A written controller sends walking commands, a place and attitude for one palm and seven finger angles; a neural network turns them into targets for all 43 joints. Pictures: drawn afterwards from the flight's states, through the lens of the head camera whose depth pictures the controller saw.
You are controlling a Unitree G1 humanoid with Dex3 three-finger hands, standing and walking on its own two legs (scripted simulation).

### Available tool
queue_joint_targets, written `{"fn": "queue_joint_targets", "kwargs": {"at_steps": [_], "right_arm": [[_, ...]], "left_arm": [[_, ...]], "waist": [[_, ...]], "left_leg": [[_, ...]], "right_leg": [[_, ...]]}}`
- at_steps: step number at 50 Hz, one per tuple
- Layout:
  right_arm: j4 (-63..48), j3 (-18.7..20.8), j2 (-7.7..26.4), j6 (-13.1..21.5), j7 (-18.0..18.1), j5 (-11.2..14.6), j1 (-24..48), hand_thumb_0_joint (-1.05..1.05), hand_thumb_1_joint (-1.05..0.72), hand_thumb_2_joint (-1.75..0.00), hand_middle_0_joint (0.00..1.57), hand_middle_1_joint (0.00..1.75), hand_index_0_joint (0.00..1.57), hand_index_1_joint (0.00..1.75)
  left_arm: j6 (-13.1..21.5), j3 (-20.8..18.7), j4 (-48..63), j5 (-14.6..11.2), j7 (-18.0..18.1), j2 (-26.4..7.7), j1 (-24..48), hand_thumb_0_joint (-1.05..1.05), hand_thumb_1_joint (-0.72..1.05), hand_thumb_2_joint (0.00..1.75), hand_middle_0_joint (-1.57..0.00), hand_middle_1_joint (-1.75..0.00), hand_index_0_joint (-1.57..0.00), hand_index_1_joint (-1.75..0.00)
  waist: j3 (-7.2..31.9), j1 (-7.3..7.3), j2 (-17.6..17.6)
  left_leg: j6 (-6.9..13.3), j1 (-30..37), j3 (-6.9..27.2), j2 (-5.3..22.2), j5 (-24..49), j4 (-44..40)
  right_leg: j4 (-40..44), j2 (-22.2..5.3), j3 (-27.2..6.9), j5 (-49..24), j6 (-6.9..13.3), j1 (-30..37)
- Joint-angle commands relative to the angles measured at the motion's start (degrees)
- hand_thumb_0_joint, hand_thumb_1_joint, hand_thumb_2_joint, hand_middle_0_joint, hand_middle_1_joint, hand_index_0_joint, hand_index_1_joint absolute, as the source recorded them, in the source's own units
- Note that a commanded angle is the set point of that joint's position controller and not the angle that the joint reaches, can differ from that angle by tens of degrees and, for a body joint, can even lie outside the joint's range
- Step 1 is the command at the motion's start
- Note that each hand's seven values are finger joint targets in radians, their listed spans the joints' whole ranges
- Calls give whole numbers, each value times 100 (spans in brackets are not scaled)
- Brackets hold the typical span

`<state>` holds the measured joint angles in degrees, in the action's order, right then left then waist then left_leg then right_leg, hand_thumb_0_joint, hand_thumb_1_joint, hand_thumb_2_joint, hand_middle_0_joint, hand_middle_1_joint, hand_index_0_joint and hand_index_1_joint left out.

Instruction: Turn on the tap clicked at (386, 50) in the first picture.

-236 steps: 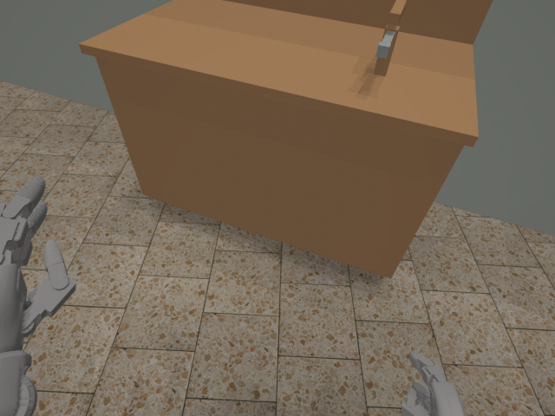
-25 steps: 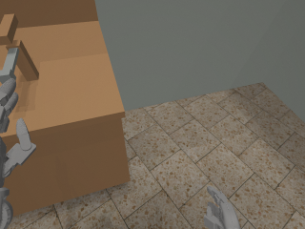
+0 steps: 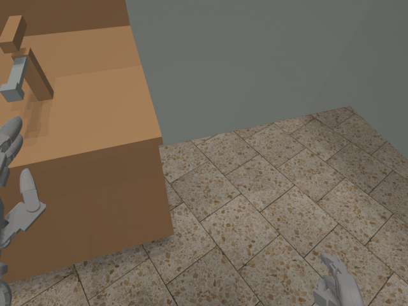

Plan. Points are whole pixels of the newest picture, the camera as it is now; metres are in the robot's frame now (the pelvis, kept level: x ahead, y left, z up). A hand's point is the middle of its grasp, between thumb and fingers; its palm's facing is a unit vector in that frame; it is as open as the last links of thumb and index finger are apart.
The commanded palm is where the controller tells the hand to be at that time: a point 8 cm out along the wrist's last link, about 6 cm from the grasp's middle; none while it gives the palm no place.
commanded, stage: come to a stop and stand still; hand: left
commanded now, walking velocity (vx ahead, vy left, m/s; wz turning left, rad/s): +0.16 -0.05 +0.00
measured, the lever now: (12, 92) +0.47 +0.42 +0.16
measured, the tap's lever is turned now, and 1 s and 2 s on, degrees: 0 0 0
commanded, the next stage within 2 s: look again from close up in 0.40 s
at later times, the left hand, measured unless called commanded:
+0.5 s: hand (40, 217) +0.20 +0.23 +0.17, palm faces +0.34 -0.84 -0.42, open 7.5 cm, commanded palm +0.15 +0.28 +0.18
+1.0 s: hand out of the picture +0.21 +0.30 +0.19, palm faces +0.44 -0.84 -0.31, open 7.5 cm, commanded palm +0.15 +0.31 +0.18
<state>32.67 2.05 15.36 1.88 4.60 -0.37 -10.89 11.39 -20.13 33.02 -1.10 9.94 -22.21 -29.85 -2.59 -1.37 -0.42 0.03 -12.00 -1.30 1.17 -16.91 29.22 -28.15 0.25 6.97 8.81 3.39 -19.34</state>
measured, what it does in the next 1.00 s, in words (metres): steps on the spot: right foot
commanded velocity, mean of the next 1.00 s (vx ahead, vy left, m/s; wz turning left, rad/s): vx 0.06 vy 0.00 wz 0.00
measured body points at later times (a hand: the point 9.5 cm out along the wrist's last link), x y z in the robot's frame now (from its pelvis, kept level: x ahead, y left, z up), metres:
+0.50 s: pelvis -0.02 +0.00 +0.00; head -0.02 +0.00 +0.45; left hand +0.18 +0.27 +0.20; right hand +0.12 -0.24 -0.09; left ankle -0.02 +0.12 -0.73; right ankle -0.01 -0.10 -0.73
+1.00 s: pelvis -0.02 +0.04 +0.01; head +0.00 +0.07 +0.46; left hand +0.18 +0.34 +0.20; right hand +0.16 -0.17 -0.06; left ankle -0.02 +0.13 -0.73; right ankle -0.01 -0.10 -0.73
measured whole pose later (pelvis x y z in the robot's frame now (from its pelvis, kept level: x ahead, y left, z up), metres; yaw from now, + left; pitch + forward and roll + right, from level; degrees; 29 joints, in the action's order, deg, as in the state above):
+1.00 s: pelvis -0.02 +0.04 +0.01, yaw -2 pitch -1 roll -1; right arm 33.2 -2.4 9.5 10.0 1.1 -0.7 -11.7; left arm 13.9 -22.6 24.6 -3.0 7.1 -21.6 -18.7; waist -2.5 3.3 -2.8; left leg 2.5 -12.3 -2.8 -0.6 -14.9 27.9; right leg -25.1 -0.9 1.0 12.4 -1.1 -11.9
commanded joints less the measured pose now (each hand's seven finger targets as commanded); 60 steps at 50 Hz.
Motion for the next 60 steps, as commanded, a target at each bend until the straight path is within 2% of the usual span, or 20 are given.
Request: {"fn": "queue_joint_targets", "kwargs": {"at_steps": [1, 3, 6, 12, 15, 17, 24, 25, 26, 27, 28, 29, 31, 33, 37, 39, 44, 49, 55, 60], "right_arm": [[-838, 36, 401, 317, -19, 95, 301, 0, -90, -90, 20, 30, 20, 30], [-734, -21, 317, 345, 0, 79, 397, 0, -90, -90, 20, 30, 20, 30], [-631, 10, 360, 455, 6, 81, 280, 0, -90, -90, 20, 30, 20, 30], [-487, -54, 340, 573, -64, 33, 250, 0, -90, -90, 20, 30, 20, 30], [-517, -18, 253, 563, -112, 22, 302, 0, -90, -90, 20, 30, 20, 30], [-534, -82, 156, 493, -133, 9, 310, 0, -90, -90, 20, 30, 20, 30], [-686, -99, 206, 326, -77, 70, 456, 0, -90, -90, 20, 30, 20, 30], [-427, 228, 429, 739, -52, -202, -571, 0, -90, -90, 20, 30, 20, 30], [-371, -9, -139, 809, -159, 4, -130, 0, -90, -90, 20, 30, 20, 30], [-707, 92, 144, 846, -180, 114, -29, 0, -90, -90, 20, 30, 20, 30], [-630, 111, 285, 900, -200, 147, -18, 0, -90, -90, 20, 30, 20, 30], [-700, 112, 234, 980, -267, 204, 133, 0, -90, -90, 20, 30, 20, 30], [-722, 138, 355, 1018, -422, 191, 117, 0, -90, -90, 20, 30, 20, 30], [-818, 109, 314, 1050, -482, 187, 273, 0, -90, -90, 20, 30, 20, 30], [-936, 62, 350, 1063, -371, 114, 402, 0, -90, -90, 20, 30, 20, 30], [-927, 27, 338, 1027, -263, 65, 438, 0, -90, -90, 20, 30, 20, 30], [-868, -83, 209, 1088, -231, 51, 404, 0, -90, -90, 20, 30, 20, 30], [-764, -46, 287, 1083, -323, 12, 287, 0, -90, -90, 20, 30, 20, 30], [-827, -93, 314, 853, -282, 0, 362, 0, -90, -90, 20, 30, 20, 30], [-924, -113, 277, 795, -247, 16, 423, 0, -90, -90, 20, 30, 20, 30]], "left_arm": [[442, -684, 852, -2, 111, -833, 261, 0, 90, 90, -20, -30, -20, -30], [355, -470, 392, 49, 42, -636, 560, 0, 90, 90, -20, -30, -20, -30], [330, -188, 96, 122, -11, -499, 1186, 0, 90, 90, -20, -30, -20, -30], [324, -65, 388, 135, -6, -602, 1903, 0, 90, 90, -20, -30, -20, -30], [270, -327, 512, 28, -20, -821, 1503, 0, 90, 90, -20, -30, -20, -30], [269, -548, 546, -58, 6, -927, 1027, 0, 90, 90, -20, -30, -20, -30], [314, -748, 383, -129, -44, -814, 315, 0, 90, 90, -20, -30, -20, -30], [711, -3973, 1322, 548, -145, -5203, 6002, 0, 90, 90, -20, -30, -20, -30], [431, -1562, -1724, 34, -444, -1858, 3068, 0, 90, 90, -20, -30, -20, -30], [574, -1448, -1053, -73, -408, -1654, 2145, 0, 90, 90, -20, -30, -20, -30], [530, -950, -1407, -148, -423, -1105, 1742, 0, 90, 90, -20, -30, -20, -30], [603, -370, -1044, -231, -478, -486, 1561, 0, 90, 90, -20, -30, -20, -30], [657, -9, -123, -240, -464, -347, 1037, 0, 90, 90, -20, -30, -20, -30], [634, 93, 478, -187, -411, -422, 813, 0, 90, 90, -20, -30, -20, -30], [654, -851, 746, -153, -249, -1203, 847, 0, 90, 90, -20, -30, -20, -30], [690, -1422, 866, -189, -182, -1702, 1130, 0, 90, 90, -20, -30, -20, -30], [700, -845, 598, -229, -265, -1016, 1625, 0, 90, 90, -20, -30, -20, -30], [515, 4, 115, -142, -368, -287, 1483, 0, 90, 90, -20, -30, -20, -30], [394, -349, 174, -61, -305, -690, 1694, 0, 90, 90, -20, -30, -20, -30], [478, -718, 584, -128, -269, -982, 1665, 0, 90, 90, -20, -30, -20, -30]], "waist": [[843, 242, 1062], [266, 148, 1401], [-115, 97, 1111], [308, 56, 766], [673, 116, -241], [734, 110, -298], [668, 130, 441], [-12, 472, -823], [855, 213, -1014], [517, 398, -890], [808, 339, -472], [1027, 326, 578], [1225, 376, 920], [1132, 412, 728], [897, 396, -234], [666, 344, -61], [705, 298, 877], [736, 255, 684], [499, 232, 335], [725, 239, 605]], "left_leg": [[518, -418, 1165, 1324, 569, -1366], [565, -1677, 1119, 1374, -1144, -1820], [623, -1761, 1125, 1355, -2028, -1725], [325, -985, 725, 918, -68, -709], [64, -641, 10, 287, -159, 269], [8, -572, -22, 127, -218, 440], [101, -423, 495, 657, 1347, -584], [168, -1293, -147, 497, 1109, 651], [45, -848, 125, -117, 653, 738], [-2, -716, -68, -89, 435, 541], [52, -407, -25, -50, 409, -53], [86, 139, -138, -87, 815, -471], [239, 505, 279, 330, 1805, -565], [327, 119, 471, 533, 1788, -675], [230, -422, 457, 348, 550, -840], [178, -342, 429, 210, 259, -879], [150, -135, 405, 319, 705, -1057], [233, 3, 309, 269, 62, -943], [323, -438, 600, 314, -296, -935], [338, -205, 516, 288, 828, -502]], "right_leg": [[-310, -218, -665, 915, -437, 743], [-1027, -171, -524, 1192, -446, 1013], [-1016, -37, -411, 1159, -481, 733], [218, -248, -607, 353, -265, 1110], [694, -952, -1725, 566, 103, 819], [953, -1267, -1975, 834, 295, 763], [275, -337, -919, -258, -263, 913], [904, -475, -1456, -848, -397, 729], [592, -1102, -1991, -1600, 323, 976], [945, -1148, -2136, -2221, 63, 1123], [690, -1196, -1829, -2063, 83, 1456], [437, -926, -1542, -1621, 6, 1366], [150, -492, -1130, -667, -304, 1113], [14, -371, -932, -363, -339, 1242], [337, -318, -942, 227, -280, 1290], [632, -321, -1097, 490, -242, 978], [423, -170, -930, -209, -247, 1188], [436, -103, -825, 286, -201, 945], [108, -67, -643, 507, -170, 917], [-314, -123, -620, -331, -114, 1039]]}}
